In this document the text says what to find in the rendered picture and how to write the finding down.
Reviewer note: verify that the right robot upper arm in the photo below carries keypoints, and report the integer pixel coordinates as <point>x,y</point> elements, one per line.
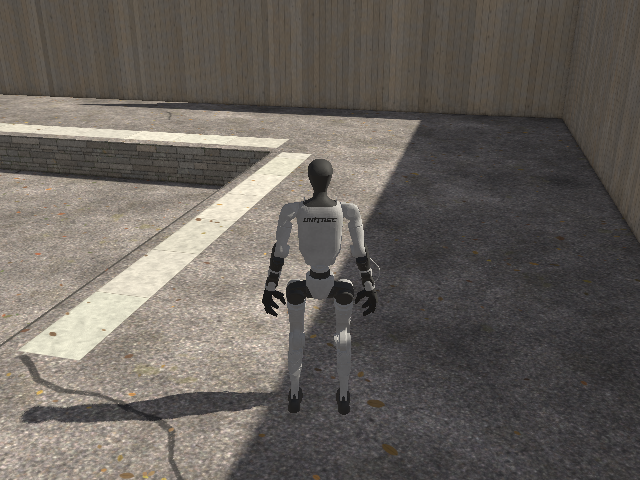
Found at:
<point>352,213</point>

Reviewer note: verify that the left robot upper arm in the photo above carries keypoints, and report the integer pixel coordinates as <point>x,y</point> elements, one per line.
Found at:
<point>288,212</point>

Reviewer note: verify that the robot shin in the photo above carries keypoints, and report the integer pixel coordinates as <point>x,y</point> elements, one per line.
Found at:
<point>294,366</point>
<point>344,367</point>

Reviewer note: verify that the left robot hand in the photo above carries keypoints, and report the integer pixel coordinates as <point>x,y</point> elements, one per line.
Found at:
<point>268,301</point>

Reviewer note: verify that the left robot shin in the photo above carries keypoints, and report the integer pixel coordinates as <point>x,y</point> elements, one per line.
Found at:
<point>294,366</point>

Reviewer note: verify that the robot right forearm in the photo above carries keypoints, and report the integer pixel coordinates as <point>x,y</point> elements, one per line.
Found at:
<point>365,270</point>

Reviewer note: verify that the right robot shin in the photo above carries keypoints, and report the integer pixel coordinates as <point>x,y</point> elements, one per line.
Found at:
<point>344,367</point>

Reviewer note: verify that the right robot hand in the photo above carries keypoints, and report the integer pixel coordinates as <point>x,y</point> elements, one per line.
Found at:
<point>371,302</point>

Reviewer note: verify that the robot left forearm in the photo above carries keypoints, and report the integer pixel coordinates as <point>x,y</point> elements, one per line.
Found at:
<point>274,271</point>

